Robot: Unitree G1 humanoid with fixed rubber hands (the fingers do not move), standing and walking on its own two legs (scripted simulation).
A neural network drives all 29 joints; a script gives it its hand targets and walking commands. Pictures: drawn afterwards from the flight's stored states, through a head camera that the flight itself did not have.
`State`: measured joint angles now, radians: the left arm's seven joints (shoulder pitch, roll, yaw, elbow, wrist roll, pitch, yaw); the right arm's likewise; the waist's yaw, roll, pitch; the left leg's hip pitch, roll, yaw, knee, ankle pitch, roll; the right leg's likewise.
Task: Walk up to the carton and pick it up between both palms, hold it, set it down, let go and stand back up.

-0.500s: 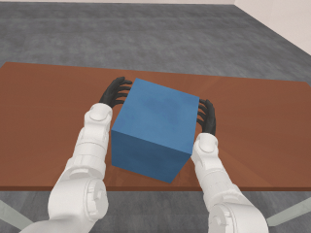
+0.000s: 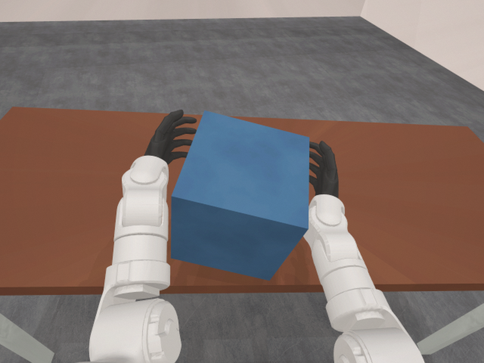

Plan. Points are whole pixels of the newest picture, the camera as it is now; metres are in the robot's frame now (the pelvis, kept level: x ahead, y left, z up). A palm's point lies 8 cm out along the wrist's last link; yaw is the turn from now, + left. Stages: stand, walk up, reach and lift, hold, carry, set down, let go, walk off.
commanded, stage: reach and lift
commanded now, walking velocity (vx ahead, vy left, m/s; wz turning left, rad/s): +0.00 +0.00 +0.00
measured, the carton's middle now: (238, 199) +0.36 +0.01 +0.09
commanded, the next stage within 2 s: hold in 1.28 s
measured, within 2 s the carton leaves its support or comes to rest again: neither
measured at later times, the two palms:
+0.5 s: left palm (150, 160) +0.35 +0.14 +0.18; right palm (325, 182) +0.35 -0.13 +0.14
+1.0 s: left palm (150, 155) +0.34 +0.14 +0.20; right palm (329, 166) +0.36 -0.13 +0.17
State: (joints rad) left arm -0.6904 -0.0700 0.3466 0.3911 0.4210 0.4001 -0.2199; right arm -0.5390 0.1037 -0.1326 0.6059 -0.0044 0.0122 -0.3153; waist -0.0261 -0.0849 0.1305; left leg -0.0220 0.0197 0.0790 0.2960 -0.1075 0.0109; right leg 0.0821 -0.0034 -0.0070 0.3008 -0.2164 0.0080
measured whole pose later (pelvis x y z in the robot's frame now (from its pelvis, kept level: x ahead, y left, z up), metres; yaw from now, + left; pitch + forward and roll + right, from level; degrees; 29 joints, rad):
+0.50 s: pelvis -0.02 +0.00 +0.00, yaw +1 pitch -10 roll +0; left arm -0.72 -0.13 0.34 0.27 0.46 0.57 -0.11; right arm -0.68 0.06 -0.20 0.72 -0.04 0.06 -0.19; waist -0.03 -0.09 0.12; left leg -0.06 0.01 0.07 0.30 -0.07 0.02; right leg 0.03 -0.01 -0.02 0.36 -0.21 0.01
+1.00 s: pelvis +0.00 -0.01 +0.00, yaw +2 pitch -12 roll +0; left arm -0.60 -0.13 0.26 0.04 0.46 0.70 -0.08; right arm -0.66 0.02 -0.05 0.64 0.09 0.13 -0.20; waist -0.06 -0.10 0.11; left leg 0.01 0.02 0.04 0.30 -0.10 0.00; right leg 0.13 0.00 -0.04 0.30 -0.22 -0.01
